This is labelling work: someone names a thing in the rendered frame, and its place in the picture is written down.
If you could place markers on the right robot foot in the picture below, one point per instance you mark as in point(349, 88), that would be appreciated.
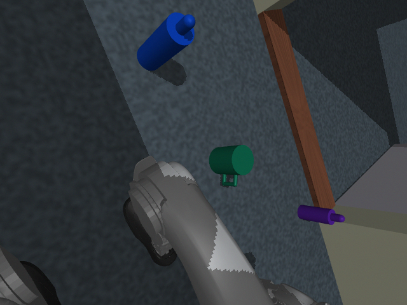
point(141, 234)

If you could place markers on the right robot hand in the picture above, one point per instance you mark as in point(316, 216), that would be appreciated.
point(283, 294)

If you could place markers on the left robot foot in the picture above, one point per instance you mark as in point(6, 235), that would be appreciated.
point(42, 283)

